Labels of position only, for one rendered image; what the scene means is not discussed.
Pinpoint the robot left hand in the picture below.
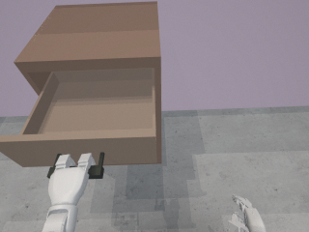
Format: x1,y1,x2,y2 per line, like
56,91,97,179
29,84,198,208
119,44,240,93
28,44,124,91
48,153,96,206

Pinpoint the handle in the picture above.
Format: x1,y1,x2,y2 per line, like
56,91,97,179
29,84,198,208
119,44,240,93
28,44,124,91
46,152,105,180

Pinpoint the drawer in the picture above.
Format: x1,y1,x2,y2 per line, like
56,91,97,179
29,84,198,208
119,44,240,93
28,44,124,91
0,68,157,167

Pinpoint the robot left forearm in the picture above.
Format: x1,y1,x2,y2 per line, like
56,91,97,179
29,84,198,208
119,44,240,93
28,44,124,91
42,203,78,232

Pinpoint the cabinet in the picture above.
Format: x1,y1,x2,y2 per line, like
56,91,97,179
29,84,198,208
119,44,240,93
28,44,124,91
14,1,162,166

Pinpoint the robot right hand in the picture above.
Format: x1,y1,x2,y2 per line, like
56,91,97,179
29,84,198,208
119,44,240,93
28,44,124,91
229,194,267,232

